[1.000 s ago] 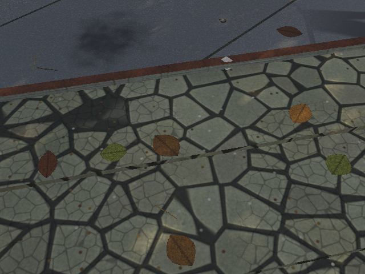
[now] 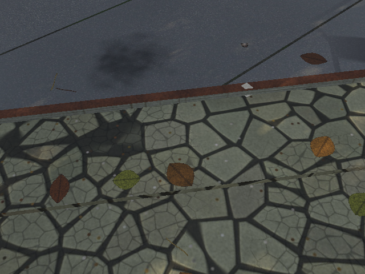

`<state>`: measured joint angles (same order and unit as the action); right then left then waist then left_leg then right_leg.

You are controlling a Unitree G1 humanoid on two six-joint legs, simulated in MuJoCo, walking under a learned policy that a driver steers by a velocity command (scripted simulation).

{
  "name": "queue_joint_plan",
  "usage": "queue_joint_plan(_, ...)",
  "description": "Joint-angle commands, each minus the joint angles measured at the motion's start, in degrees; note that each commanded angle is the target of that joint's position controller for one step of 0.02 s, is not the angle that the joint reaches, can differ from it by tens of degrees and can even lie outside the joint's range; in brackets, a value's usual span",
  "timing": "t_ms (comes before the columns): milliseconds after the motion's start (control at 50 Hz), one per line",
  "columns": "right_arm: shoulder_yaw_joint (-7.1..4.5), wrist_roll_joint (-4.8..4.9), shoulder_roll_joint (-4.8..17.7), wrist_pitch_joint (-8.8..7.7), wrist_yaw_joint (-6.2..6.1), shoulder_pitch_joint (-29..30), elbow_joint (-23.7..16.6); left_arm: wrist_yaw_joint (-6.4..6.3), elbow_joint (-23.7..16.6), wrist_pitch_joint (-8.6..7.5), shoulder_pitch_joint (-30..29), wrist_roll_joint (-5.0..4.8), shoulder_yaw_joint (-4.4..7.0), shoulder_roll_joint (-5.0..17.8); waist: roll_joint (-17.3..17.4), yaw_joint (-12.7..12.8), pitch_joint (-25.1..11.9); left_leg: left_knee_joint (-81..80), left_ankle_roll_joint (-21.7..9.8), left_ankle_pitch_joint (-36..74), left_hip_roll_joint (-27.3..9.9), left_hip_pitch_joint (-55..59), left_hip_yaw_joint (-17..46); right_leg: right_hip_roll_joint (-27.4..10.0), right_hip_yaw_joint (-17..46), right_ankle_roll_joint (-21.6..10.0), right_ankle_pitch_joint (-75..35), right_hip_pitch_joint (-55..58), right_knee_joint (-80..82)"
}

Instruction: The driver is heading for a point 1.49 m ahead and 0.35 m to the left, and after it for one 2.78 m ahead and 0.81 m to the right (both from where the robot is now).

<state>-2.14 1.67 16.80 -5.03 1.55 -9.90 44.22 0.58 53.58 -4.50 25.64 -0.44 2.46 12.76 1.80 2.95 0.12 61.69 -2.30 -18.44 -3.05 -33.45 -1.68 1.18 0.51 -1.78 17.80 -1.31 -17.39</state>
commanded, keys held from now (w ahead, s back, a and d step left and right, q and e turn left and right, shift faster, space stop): w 1.00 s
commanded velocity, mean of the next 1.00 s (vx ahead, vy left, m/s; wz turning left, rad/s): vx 0.48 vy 0.00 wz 0.00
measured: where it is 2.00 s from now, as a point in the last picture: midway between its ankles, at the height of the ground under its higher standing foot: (184, 157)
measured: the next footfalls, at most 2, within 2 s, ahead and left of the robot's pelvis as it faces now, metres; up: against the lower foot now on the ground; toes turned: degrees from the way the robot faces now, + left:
left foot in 0.16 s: +0.29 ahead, +0.15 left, +0.03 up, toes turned +2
right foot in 0.70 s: +0.42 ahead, -0.10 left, +0.03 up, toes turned -4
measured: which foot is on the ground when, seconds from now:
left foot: up 0.00-0.14, down 0.16-0.70, up 0.72-1.00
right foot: down 0.00-0.22, up 0.24-0.68, down 0.70-1.00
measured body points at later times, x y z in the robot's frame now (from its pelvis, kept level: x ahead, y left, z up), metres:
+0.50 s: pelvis +0.23 +0.05 +0.02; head +0.24 +0.05 +0.47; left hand +0.39 +0.32 -0.08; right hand +0.27 -0.22 -0.11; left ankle +0.24 +0.14 -0.73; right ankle +0.33 -0.11 -0.65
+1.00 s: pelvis +0.45 -0.02 +0.03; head +0.47 -0.04 +0.48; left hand +0.40 +0.23 -0.10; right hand +0.64 -0.26 -0.08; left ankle +0.61 +0.16 -0.64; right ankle +0.38 -0.10 -0.72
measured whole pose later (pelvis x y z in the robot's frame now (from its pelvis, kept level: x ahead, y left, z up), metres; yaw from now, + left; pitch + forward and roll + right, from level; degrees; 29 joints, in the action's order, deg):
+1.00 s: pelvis +0.45 -0.02 +0.03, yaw +0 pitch +1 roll +0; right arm -2.9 0.8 15.6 -3.2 0.9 -5.1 44.5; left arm 0.0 57.0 -5.8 24.9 0.2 0.9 11.2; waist 3.1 4.2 0.1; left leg 48.6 -0.8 1.6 -6.4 -41.6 1.4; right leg 1.9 -4.3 -3.3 12.6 -1.0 -12.0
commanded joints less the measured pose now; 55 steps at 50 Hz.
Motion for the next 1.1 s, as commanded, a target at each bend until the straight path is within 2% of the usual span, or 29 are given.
queue_joint_plan(20,1.11,-0.87,-0.92,-0.99,1.71,9.77,-7.28,-1.37,-3.19,0.23,-1.93,-0.42,1.03,7.96,-5.78,0.06,5.18,-13.53,1.70,9.68,-1.35,-8.48,-0.92,-11.41,7.76,-9.12,-21.42,0.78,9.59)
queue_joint_plan(40,1.51,-0.89,-1.62,-0.89,1.81,11.08,-7.79,-1.73,-3.23,0.18,-1.87,-0.40,1.29,9.41,-6.63,0.23,5.11,-18.32,2.18,12.82,-0.23,-3.28,-1.85,-10.74,6.08,-8.71,-20.57,-2.56,10.62)
queue_joint_plan(80,1.07,-0.48,0.48,-0.38,1.47,12.32,-8.53,-1.89,-2.66,-0.13,-0.20,-0.61,1.82,11.51,-7.98,0.14,5.59,-23.17,1.98,15.98,0.90,1.92,-1.69,-12.76,6.23,-8.38,-19.84,-3.80,12.16)
queue_joint_plan(140,0.06,-0.15,3.71,-0.07,0.85,12.90,-9.67,-1.66,-1.80,0.13,0.04,-1.17,2.17,12.04,-8.29,-1.60,6.23,-29.22,-0.67,15.47,1.76,3.27,-0.70,-15.52,6.06,-6.74,-28.63,2.13,8.99)
queue_joint_plan(160,-0.82,-0.83,5.29,0.14,0.44,7.91,-8.68,-1.57,-1.94,0.46,-0.63,-0.65,2.29,12.64,-8.59,-4.68,1.90,-27.27,-2.12,12.00,4.42,11.14,-4.00,-14.79,4.05,-5.99,-41.04,1.39,3.44)
queue_joint_plan(180,-2.24,-0.65,7.26,0.49,-0.06,-0.52,-6.16,-1.60,-2.14,0.69,-0.85,-0.32,1.96,11.91,-8.80,-8.78,-3.30,-27.15,-3.92,12.11,5.51,22.58,-3.82,-12.73,1.87,-4.47,-50.20,-1.17,-6.53)
queue_joint_plan(200,-3.89,-0.66,11.05,0.58,-0.28,-7.82,-4.21,-1.06,-2.88,0.50,3.40,0.03,0.54,7.46,-2.01,-9.98,-12.45,-25.31,-8.10,11.48,-0.22,44.82,3.42,-9.87,0.19,-1.29,-47.80,-15.45,-22.49)
queue_joint_plan(220,-5.18,-0.65,13.01,1.57,-0.63,-18.25,-1.41,-0.53,-2.70,-0.02,5.07,0.67,-0.92,5.09,6.72,-13.27,-23.46,-32.73,-13.28,-4.87,-12.70,59.69,23.67,-3.61,0.01,1.35,-14.12,-26.63,-43.21)
queue_joint_plan(240,-3.47,-0.05,9.85,2.22,-0.78,-22.12,0.22,0.52,-2.96,-0.95,0.06,1.74,-0.63,6.86,7.58,-13.74,-24.76,-37.17,-10.92,-3.56,-14.09,58.06,29.66,-1.52,7.60,-0.17,17.71,-28.08,-49.25)
queue_joint_plan(260,-3.41,-0.62,10.86,1.99,-0.58,-14.48,-0.29,0.58,-5.59,-1.13,-2.06,-2.18,0.39,7.74,9.59,-8.82,-17.42,-47.32,-12.30,-13.55,-18.31,51.42,38.11,-1.66,6.86,-0.67,14.62,-37.10,-54.70)
queue_joint_plan(280,-2.86,-0.58,8.69,1.26,-0.64,-7.18,-2.70,-0.18,-7.21,-1.14,-8.97,-2.69,0.84,10.94,1.88,-8.19,-7.36,-50.22,-11.41,-11.88,-17.00,40.46,34.72,-4.47,4.75,-1.27,9.70,-38.87,-53.91)
queue_joint_plan(300,-2.20,-1.52,6.35,0.38,-0.57,-2.93,-2.65,-0.66,-7.54,-0.81,-10.39,-2.14,1.19,10.36,0.20,-5.68,-2.95,-50.11,-10.88,-5.18,-14.72,31.59,27.64,-7.26,4.32,-1.13,4.28,-36.99,-51.86)
queue_joint_plan(340,-1.64,-1.94,3.46,-0.34,0.15,0.93,-2.33,-1.24,-5.68,0.75,-5.48,-0.73,0.99,7.38,2.96,-0.83,-2.68,-51.88,-9.28,0.10,-9.37,21.48,17.16,-8.80,4.03,-0.04,0.80,-28.47,-48.85)
queue_joint_plan(380,-1.72,-2.16,3.67,-0.67,-0.08,0.44,-1.48,-1.04,-5.05,1.89,-4.58,-0.37,0.89,6.18,4.29,0.39,-2.18,-54.16,-9.78,1.29,-8.08,16.81,12.27,-8.23,2.21,1.24,-2.87,-26.49,-49.29)
queue_joint_plan(480,-2.18,-1.82,6.39,-0.40,-1.86,-3.88,0.29,-0.84,-8.29,2.24,-14.69,0.16,0.91,7.53,2.47,-1.16,0.57,-56.11,-10.90,0.88,-9.61,19.28,10.32,-9.14,2.33,4.82,-12.31,-36.09,-40.15)
queue_joint_plan(520,-2.53,-1.54,8.08,0.13,-2.26,-3.61,0.22,-0.49,-8.97,1.94,-18.37,0.20,0.22,6.10,2.31,-1.72,-0.21,-55.89,-9.75,3.28,-8.65,19.08,7.21,-7.79,0.21,5.44,-12.74,-31.74,-31.37)
queue_joint_plan(620,-3.01,-0.81,9.23,1.08,-1.72,-3.49,1.54,0.34,-9.23,1.59,-20.28,-0.42,1.02,8.42,4.13,-1.53,-0.46,-53.71,-8.97,1.22,-10.98,24.84,5.97,-6.88,-2.63,4.04,-6.31,-25.28,-22.90)
queue_joint_plan(660,-2.85,-0.81,8.11,2.26,-1.82,-2.49,2.04,0.68,-7.39,1.18,-14.45,-0.85,1.61,8.67,4.40,1.52,-0.43,-47.38,-8.39,0.32,-10.93,24.34,4.81,-5.62,-4.93,2.47,-2.03,-18.60,-17.59)
queue_joint_plan(680,-2.31,-1.28,6.38,2.78,-2.00,-2.76,2.05,0.62,-4.00,1.04,-6.45,-0.79,2.68,9.95,2.38,4.31,-3.21,-37.39,-7.67,5.57,-7.92,21.73,2.66,-3.12,-6.34,1.88,0.13,-8.96,-14.38)
queue_joint_plan(700,-1.25,-2.47,3.73,2.89,-2.24,-1.23,1.00,0.60,-0.47,0.66,4.04,-0.69,4.12,13.06,-4.27,8.33,-6.91,-18.04,-5.56,6.76,-3.45,13.58,-0.57,-6.80,0.36,0.51,1.74,3.60,-11.97)
queue_joint_plan(720,0.21,-2.13,-1.83,1.85,-1.68,-3.80,-1.45,0.57,-1.05,0.36,3.03,0.64,4.24,18.34,-18.46,2.91,-5.49,1.40,-2.69,-11.34,4.09,-7.73,0.47,-18.50,28.00,-6.37,15.54,9.77,-2.16)
queue_joint_plan(740,-0.19,0.27,0.52,0.24,-1.15,-3.73,-2.27,1.26,-2.82,-0.81,-1.52,1.46,3.49,16.42,-17.66,0.94,-3.92,11.40,-3.93,-10.60,4.83,-16.46,7.23,-23.43,44.81,-12.19,26.47,5.90,8.17)
queue_joint_plan(760,-1.10,1.46,4.65,-0.51,-0.79,-0.88,-2.73,1.58,-3.83,-1.65,-5.69,0.79,2.23,12.11,-10.35,-0.20,0.47,13.92,-4.93,-5.01,1.19,-18.97,8.12,-23.89,38.45,-12.22,26.69,1.58,8.51)
queue_joint_plan(780,-1.16,0.88,4.85,-0.61,-0.73,0.06,-2.69,1.71,-3.98,-1.92,-8.60,0.40,1.43,9.61,-7.15,-1.55,2.04,12.32,-4.59,0.58,-1.38,-17.31,7.24,-21.13,30.17,-11.08,20.06,-2.39,8.66)
queue_joint_plan(800,-1.27,-0.29,4.42,-0.42,-1.00,-0.03,-2.30,1.62,-4.00,-2.09,-11.12,0.41,1.05,8.71,-6.75,-3.10,2.45,8.75,-3.66,4.23,-3.27,-14.33,6.82,-18.14,23.63,-9.47,13.22,-5.67,9.33)
queue_joint_plan(840,-1.64,-0.56,4.47,0.53,-1.00,0.38,-1.67,1.04,-3.16,-2.74,-11.07,0.89,0.32,6.62,-7.68,-3.63,2.08,4.28,-1.68,9.94,-4.76,-9.88,5.98,-14.43,14.84,-7.56,0.07,-7.34,10.26)
queue_joint_plan(940,-1.18,-1.06,1.31,1.12,-0.78,7.34,-3.65,-0.91,0.20,-2.41,-3.02,0.60,0.48,8.14,-5.17,-0.85,1.47,-9.30,1.82,19.64,-3.44,-12.06,2.79,-12.09,4.38,-7.41,-24.37,-1.16,9.99)
queue_joint_plan(1000,-0.70,-0.63,-0.25,1.04,-0.25,12.57,-4.74,-1.38,0.89,-1.83,-0.64,0.53,0.29,8.30,-6.20,1.31,2.74,-19.55,2.24,24.18,-2.00,-8.86,0.49,-11.35,1.54,-6.84,-23.40,0.18,11.42)
queue_joint_plan(1100,-0.09,0.10,-0.97,0.68,1.64,19.00,-6.84,-1.71,2.80,-0.04,2.23,0.44,0.71,8.98,-5.82,3.23,7.58,-29.42,-0.38,21.33,-0.83,-11.11,-1.07,-15.35,-2.01,-6.72,-24.44,9.09,11.04)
